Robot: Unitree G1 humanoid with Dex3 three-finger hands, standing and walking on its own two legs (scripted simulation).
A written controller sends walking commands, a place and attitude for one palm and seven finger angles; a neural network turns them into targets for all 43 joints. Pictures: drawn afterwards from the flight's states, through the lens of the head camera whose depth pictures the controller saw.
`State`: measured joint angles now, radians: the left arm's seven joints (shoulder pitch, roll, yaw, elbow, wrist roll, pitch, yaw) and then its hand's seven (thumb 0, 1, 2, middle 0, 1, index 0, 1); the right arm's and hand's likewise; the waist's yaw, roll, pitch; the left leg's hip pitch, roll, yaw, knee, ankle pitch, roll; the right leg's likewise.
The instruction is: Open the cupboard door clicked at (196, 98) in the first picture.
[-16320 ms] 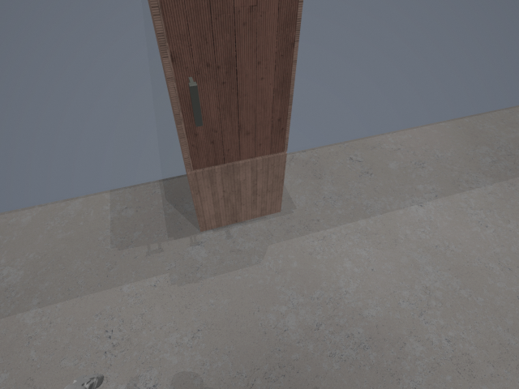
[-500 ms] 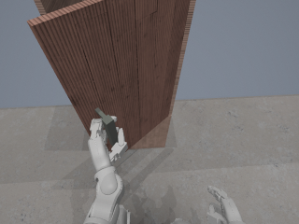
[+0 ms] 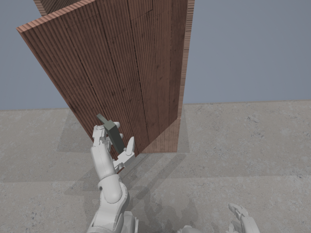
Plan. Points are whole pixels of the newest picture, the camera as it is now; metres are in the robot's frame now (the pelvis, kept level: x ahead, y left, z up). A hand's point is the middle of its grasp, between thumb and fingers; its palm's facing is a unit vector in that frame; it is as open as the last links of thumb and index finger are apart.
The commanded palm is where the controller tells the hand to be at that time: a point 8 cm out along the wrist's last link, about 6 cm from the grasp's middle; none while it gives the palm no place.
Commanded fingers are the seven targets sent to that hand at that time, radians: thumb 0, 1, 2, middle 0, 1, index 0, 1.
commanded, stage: open thumb and fingers to let go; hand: left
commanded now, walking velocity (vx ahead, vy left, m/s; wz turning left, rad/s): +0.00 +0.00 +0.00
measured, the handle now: (111, 134) +0.36 +0.13 +0.04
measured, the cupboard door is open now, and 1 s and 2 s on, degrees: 45 45 45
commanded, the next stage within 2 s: slide the hand sideways off the handle in 0.54 s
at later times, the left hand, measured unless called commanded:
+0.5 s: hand (125, 149) +0.32 +0.09 +0.03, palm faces +0.37 -0.93 +0.00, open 14.9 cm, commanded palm +0.28 +0.14 +0.03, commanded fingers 0.00 -0.50 0.30 -0.15 -0.30 -0.15 -0.30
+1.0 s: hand (120, 159) +0.29 +0.10 +0.03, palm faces -0.04 -1.00 +0.03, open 16.1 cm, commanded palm +0.26 +0.14 +0.03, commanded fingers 0.00 -0.50 0.30 -0.15 -0.30 -0.15 -0.30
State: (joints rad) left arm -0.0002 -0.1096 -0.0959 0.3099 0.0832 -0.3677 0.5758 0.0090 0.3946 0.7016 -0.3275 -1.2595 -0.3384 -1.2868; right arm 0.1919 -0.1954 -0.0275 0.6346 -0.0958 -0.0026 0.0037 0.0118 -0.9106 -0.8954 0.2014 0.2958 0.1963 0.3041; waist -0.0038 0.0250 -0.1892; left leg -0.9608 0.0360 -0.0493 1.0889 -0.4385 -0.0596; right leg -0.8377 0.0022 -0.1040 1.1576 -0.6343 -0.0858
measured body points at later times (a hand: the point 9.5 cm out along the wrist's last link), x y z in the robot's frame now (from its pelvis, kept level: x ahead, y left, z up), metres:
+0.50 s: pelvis -0.02 +0.03 +0.00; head +0.04 +0.02 +0.44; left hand +0.29 +0.14 +0.04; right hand +0.13 -0.19 -0.12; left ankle +0.05 +0.17 -0.65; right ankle -0.04 -0.06 -0.65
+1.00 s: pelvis -0.03 +0.07 -0.01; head +0.04 +0.07 +0.44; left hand +0.29 +0.16 +0.03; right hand +0.11 -0.17 -0.12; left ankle +0.05 +0.17 -0.65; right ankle -0.04 -0.06 -0.65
